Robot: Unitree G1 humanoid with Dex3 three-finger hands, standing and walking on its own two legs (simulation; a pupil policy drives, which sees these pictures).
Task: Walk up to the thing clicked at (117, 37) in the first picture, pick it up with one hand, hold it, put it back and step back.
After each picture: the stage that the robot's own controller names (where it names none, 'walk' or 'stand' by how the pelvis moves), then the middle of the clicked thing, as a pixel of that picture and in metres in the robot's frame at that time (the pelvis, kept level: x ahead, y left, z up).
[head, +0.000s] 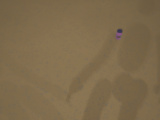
stand; (119, 34) +1.55 -0.42 -0.72
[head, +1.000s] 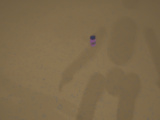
walk; (92, 40) +1.45 +0.02 -0.69
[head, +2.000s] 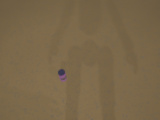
walk; (62, 75) +0.88 +0.28 -0.72
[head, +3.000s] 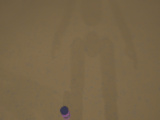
walk; (65, 113) +0.53 +0.24 -0.71
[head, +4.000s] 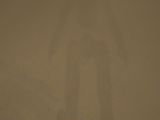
stand; out of the picture +0.39 +0.21 -0.71
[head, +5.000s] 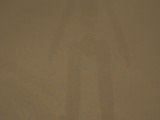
stand; out of the picture +0.36 +0.20 -0.72
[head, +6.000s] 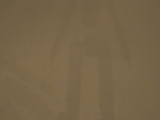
stand; out of the picture +0.38 +0.21 -0.73
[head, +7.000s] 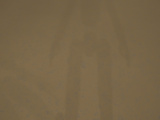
stand; out of the picture +0.37 +0.22 -0.73
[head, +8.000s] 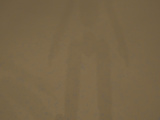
stand; out of the picture +0.36 +0.22 -0.73
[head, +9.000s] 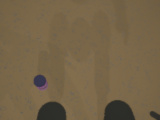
go down; (41, 82) +0.42 +0.22 -0.46
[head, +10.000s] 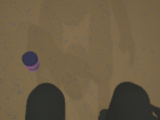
go down; (31, 62) +0.45 +0.23 -0.31
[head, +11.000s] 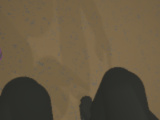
close in; out of the picture +0.45 +0.26 -0.24
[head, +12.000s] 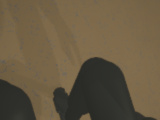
close; out of the picture +0.44 +0.28 -0.23
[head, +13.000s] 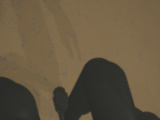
lift; out of the picture +0.42 +0.28 -0.23
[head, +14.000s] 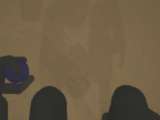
lift; (18, 75) +0.35 +0.23 -0.08
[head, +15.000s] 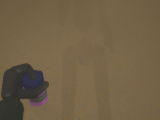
hold; (35, 88) +0.33 +0.17 +0.04
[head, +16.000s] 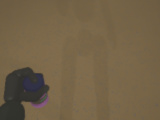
hold; (36, 91) +0.33 +0.18 -0.01
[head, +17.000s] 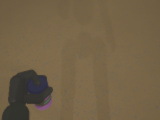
crouch; (40, 93) +0.33 +0.17 -0.01
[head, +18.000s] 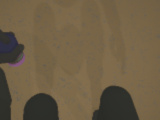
crouch; (11, 51) +0.45 +0.22 -0.11
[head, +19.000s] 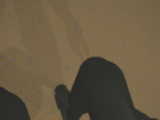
lower; out of the picture +0.45 +0.28 -0.24
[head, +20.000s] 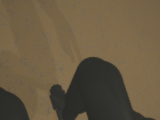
lower; out of the picture +0.45 +0.29 -0.23
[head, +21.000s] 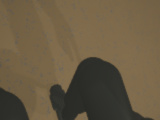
lower; out of the picture +0.45 +0.29 -0.24
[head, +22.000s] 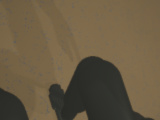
lower; out of the picture +0.46 +0.29 -0.24
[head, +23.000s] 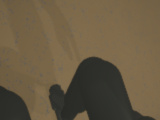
draw back; out of the picture +0.45 +0.28 -0.24
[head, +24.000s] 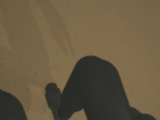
withdraw; out of the picture +0.45 +0.28 -0.24
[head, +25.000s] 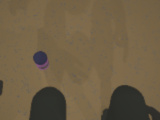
walk; (41, 61) +0.48 +0.21 -0.36
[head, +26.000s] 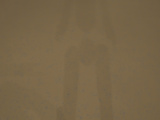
stand; out of the picture +0.40 +0.18 -0.66
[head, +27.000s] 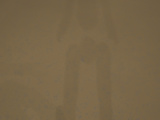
stand; out of the picture +0.40 +0.20 -0.67
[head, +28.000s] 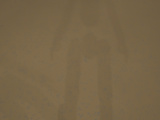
stand; out of the picture +0.41 +0.19 -0.70
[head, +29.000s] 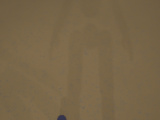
walk; out of the picture +0.43 +0.19 -0.72
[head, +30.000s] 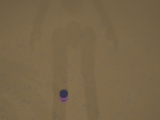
walk; (63, 96) +0.57 +0.13 -0.71
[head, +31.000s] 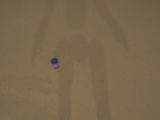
walk; (55, 64) +0.88 +0.30 -0.68
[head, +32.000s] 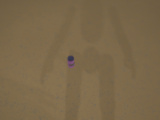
stand; (70, 61) +1.04 +0.18 -0.70
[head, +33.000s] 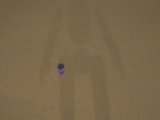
stand; (61, 69) +1.01 +0.25 -0.72
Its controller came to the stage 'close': yes
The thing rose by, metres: 0.71
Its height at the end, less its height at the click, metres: +0.00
